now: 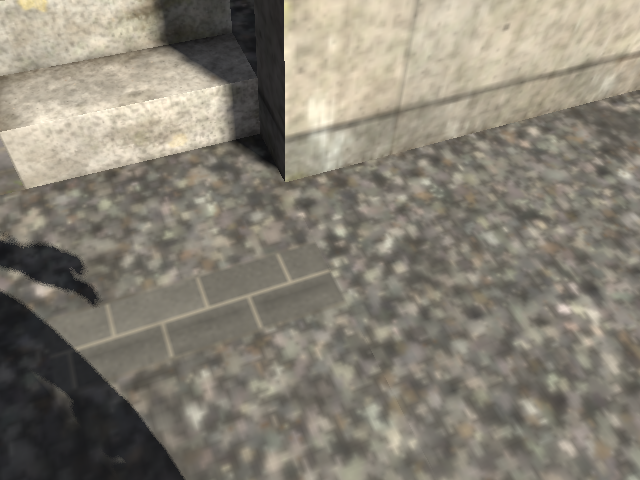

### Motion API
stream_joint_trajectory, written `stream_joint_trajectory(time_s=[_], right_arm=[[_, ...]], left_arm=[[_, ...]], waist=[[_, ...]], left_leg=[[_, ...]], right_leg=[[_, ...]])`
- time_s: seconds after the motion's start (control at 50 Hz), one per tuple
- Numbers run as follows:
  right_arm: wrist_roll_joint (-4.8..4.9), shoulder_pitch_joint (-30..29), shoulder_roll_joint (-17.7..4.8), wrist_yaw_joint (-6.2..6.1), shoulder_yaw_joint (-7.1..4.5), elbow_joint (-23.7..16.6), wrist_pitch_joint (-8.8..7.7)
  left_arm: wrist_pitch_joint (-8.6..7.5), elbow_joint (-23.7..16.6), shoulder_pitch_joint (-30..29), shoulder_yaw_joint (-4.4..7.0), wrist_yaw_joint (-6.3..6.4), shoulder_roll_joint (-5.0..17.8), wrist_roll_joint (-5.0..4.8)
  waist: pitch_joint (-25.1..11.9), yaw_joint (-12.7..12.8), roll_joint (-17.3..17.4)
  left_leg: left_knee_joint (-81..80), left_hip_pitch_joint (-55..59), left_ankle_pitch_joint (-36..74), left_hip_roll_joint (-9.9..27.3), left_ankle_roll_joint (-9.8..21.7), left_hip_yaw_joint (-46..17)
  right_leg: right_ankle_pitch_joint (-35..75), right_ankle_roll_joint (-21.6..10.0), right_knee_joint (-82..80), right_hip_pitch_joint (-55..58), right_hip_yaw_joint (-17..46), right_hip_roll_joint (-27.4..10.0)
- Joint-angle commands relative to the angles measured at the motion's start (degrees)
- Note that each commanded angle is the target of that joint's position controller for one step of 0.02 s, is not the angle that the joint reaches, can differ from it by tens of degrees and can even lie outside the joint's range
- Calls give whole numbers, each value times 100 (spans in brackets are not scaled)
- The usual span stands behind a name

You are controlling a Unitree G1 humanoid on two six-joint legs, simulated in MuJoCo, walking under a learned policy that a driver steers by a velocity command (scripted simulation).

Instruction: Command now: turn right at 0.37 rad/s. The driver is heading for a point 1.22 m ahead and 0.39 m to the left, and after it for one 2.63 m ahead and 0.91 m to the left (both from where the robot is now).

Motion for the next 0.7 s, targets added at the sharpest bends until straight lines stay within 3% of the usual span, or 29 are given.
stream_joint_trajectory(time_s=[0.02,0.06,0.1,0.12,0.14,0.18,0.2,0.22,0.24,0.26,0.28,0.3,0.32,0.34,0.36,0.38,0.42,0.46,0.48,0.54,0.56,0.6,0.62,0.64,0.66,0.68,0.7], right_arm=[[33,2,-697,-123,-102,-403,135],[35,121,-634,-122,-68,-401,147],[46,194,-737,-103,-94,-388,132],[46,403,-724,-81,-85,-335,109],[116,628,-908,-35,-139,-277,85],[263,541,-1039,59,-128,-300,10],[319,470,-914,113,-99,-343,-58],[314,289,-674,159,-16,-406,-160],[295,-162,-162,215,120,-620,-297],[351,-504,177,286,245,-971,-484],[450,-507,-344,274,101,-985,-557],[530,-310,-428,313,64,-878,-541],[444,47,-336,345,75,-644,-470],[-87,130,-401,489,-17,-375,-231],[-135,189,-328,577,-26,-350,-102],[-126,201,-210,620,35,-323,-49],[-19,-41,-207,704,63,-386,-1],[-36,-404,-187,689,111,-446,8],[-87,-721,-191,698,129,-538,18],[-88,-1199,-61,758,257,-717,60],[-92,-1192,-80,790,274,-748,95],[-97,-1164,-151,822,287,-838,158],[-78,-847,-241,780,256,-798,172],[-64,-123,-423,747,191,-626,180],[-49,939,-686,687,60,-329,173],[-62,2177,-1010,592,-120,58,99],[14,1955,-1159,453,-220,200,80]], left_arm=[[-18,-333,57,4,-16,218,-34],[-94,-360,-86,-130,-26,-37,45],[-170,-363,-212,-188,-34,-121,58],[-197,-314,-136,-206,-32,-133,40],[-229,-257,-85,-190,-45,-52,10],[-362,-83,209,-110,-79,109,-10],[-444,51,410,-74,-93,133,20],[-536,209,864,-24,-89,160,20],[-633,422,1742,67,-56,392,86],[-701,531,2304,269,-115,1123,236],[-841,538,2040,223,-181,792,375],[-936,470,1563,132,-219,411,395],[-955,411,1301,92,-242,171,334],[-786,562,1221,46,-235,236,654],[-754,578,1199,30,-230,144,600],[-769,562,1124,3,-265,74,507],[-840,756,1387,-12,-311,-12,446],[-890,994,1720,-3,-278,47,442],[-890,1096,1822,-16,-257,90,451],[-905,1349,1967,-76,-164,92,429],[-899,1369,1820,-92,-124,146,432],[-865,1454,1881,-75,2,418,436],[-809,1473,1844,-59,86,527,480],[-730,1427,1644,-9,153,700,523],[-654,1321,1343,58,166,886,573],[-617,1188,1038,99,88,988,564],[-674,1133,904,-25,-102,432,576]], waist=[[-380,68,888],[-416,-25,1045],[-483,-97,1310],[-701,-140,1324],[-672,-215,1449],[-238,82,1485],[46,237,1292],[82,563,1012],[-71,1020,254],[-290,1160,-1195],[111,965,-654],[483,637,-502],[279,490,-507],[89,473,-192],[149,447,-453],[294,418,-546],[418,488,-638],[607,571,-487],[705,636,-316],[792,605,-276],[744,458,-219],[298,278,-377],[8,15,-530],[-358,-406,-655],[-843,-932,-681],[-1288,-1477,-427],[-975,-1092,612]], left_leg=[[-811,651,1237,1198,1022,-1029],[-795,892,1263,1097,1056,-821],[-736,883,1556,1164,1098,-778],[-929,841,379,1192,1075,-831],[-1208,609,-1097,1246,1080,-1015],[-1490,-367,-2800,1279,1029,-1440],[-1426,-883,-2917,1224,964,-1545],[-1061,-1438,-2740,1060,771,-1521],[445,-2536,-2239,571,376,-1010],[2071,-3829,-1903,-6,132,-193],[3124,-4210,-1634,382,188,-723],[3467,-4520,-1001,414,271,-928],[3718,-4452,-495,486,275,-872],[3787,-3726,-175,467,291,-312],[4115,-3498,90,453,249,-63],[4110,-3355,304,441,230,78],[4009,-3319,711,494,245,237],[3787,-3573,808,491,291,363],[3663,-3760,862,472,282,535],[2954,-3651,720,441,458,1113],[2533,-3077,641,299,572,1437],[2067,-2049,313,-52,828,1852],[1993,-1651,105,-192,940,1903],[1959,-966,-205,-299,1091,1812],[1947,87,-679,-365,1290,1585],[1338,1673,-890,-342,1543,999],[981,2546,-1230,185,1687,88]], right_leg=[[328,237,13,-384,-552,-414],[357,255,-971,-262,-786,-661],[310,205,-1942,154,-1038,-889],[374,155,-2379,462,-1166,-911],[451,87,-2587,697,-1402,-803],[903,-268,-3503,1484,-1565,-754],[1105,-497,-3969,1933,-1602,-735],[1249,-697,-4327,2628,-1402,-938],[906,-915,-4749,3767,-306,-1877],[-815,-1457,-5481,4113,1866,-3238],[-1128,-1699,-5673,3585,2315,-3546],[-451,-1483,-5570,3551,1689,-3273],[361,-1202,-5435,3712,878,-2899],[1149,-759,-5550,3120,-81,-2436],[1900,-609,-5567,2769,-621,-2156],[2466,-488,-5686,2381,-1003,-1930],[2948,-416,-5867,2232,-1404,-1869],[3068,-443,-6026,2474,-1574,-1946],[3371,-422,-6102,2670,-1685,-2063],[4724,-312,-6020,3022,-2264,-2063],[5825,-220,-5814,2861,-2582,-2002],[8687,-175,-5108,3025,-2866,-2141],[9616,-167,-4540,3199,-2866,-2286],[10174,-217,-3630,3182,-2833,-2436],[10213,-338,-2354,2821,-2715,-2574],[8865,-504,-487,1820,-2582,-2453],[2834,-637,1339,92,-2475,-1460]])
